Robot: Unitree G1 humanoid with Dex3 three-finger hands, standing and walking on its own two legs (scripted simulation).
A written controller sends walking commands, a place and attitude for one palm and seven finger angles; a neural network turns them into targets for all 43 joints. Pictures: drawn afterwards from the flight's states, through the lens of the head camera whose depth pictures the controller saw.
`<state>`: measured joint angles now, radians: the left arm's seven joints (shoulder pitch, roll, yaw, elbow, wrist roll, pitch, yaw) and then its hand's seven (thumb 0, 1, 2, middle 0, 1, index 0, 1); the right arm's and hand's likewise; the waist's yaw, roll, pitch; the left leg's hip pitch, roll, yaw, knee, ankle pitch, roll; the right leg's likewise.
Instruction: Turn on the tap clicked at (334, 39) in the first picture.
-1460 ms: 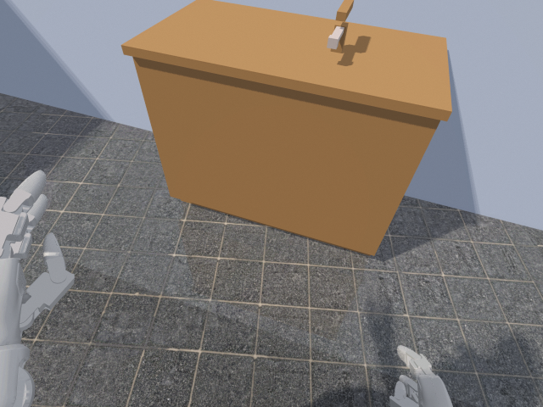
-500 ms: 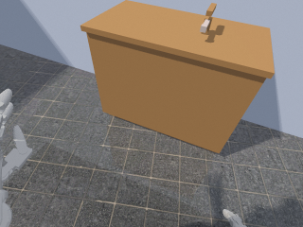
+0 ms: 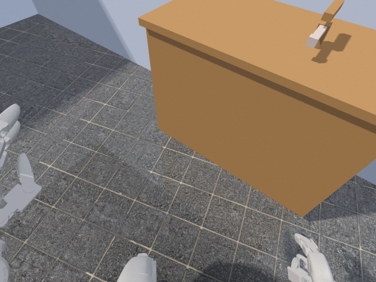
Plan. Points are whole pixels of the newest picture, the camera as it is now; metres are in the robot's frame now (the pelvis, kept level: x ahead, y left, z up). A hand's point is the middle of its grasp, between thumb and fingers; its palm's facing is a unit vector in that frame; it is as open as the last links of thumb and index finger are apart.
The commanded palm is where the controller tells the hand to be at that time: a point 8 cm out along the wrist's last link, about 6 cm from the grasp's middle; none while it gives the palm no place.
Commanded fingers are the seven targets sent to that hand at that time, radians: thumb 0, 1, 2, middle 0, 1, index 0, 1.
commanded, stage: turn to face it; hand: left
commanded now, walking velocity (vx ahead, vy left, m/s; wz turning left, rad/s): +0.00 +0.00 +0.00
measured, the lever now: (312, 41) +0.78 -0.34 +0.11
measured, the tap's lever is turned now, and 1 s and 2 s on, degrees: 0 0 0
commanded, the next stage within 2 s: take the last steps up to it in 1.80 s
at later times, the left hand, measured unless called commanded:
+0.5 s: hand (77, 150) +0.28 +0.20 +0.18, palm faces +0.32 -0.81 -0.49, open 7.4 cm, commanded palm +0.23 +0.24 +0.18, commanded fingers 0.00 0.90 0.90 -0.20 -0.30 -0.20 -0.30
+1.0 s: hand (119, 158) +0.27 +0.13 +0.18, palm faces +0.06 -0.92 -0.38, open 7.4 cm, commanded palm +0.24 +0.18 +0.18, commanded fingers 0.00 0.90 0.90 -0.20 -0.30 -0.20 -0.30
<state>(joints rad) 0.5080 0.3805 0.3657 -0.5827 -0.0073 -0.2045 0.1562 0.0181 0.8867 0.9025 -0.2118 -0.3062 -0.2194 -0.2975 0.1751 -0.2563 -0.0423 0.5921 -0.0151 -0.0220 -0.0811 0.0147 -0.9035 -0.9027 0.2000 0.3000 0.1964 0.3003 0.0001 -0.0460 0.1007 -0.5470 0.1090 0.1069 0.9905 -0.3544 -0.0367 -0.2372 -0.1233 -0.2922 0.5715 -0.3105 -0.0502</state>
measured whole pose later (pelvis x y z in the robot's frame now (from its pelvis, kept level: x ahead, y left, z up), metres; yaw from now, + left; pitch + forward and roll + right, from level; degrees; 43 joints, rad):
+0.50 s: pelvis +0.03 -0.02 -0.01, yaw -7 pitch -1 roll -1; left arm 0.42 0.38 0.37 -0.51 -0.02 -0.18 0.14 0.02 0.89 0.90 -0.21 -0.31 -0.21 -0.30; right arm 0.17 -0.14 0.05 0.54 0.01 -0.08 0.00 0.01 -0.89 -0.90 0.21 0.30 0.21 0.30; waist 0.05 0.07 0.10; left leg -0.34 0.22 0.21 0.69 -0.30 -0.06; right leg -0.30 0.01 -0.14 0.63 -0.28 -0.03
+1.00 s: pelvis -0.02 -0.01 +0.00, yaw -23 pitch +2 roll +2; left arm 0.46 0.37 0.34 -0.51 -0.04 -0.19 0.14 0.02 0.89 0.90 -0.21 -0.31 -0.22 -0.30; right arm 0.22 -0.25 -0.02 0.53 0.01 0.06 -0.02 0.01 -0.90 -0.90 0.20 0.30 0.19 0.30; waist 0.02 -0.04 -0.03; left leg -0.24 0.02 0.05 0.51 -0.41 -0.02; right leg -0.40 0.14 0.10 0.44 -0.07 -0.08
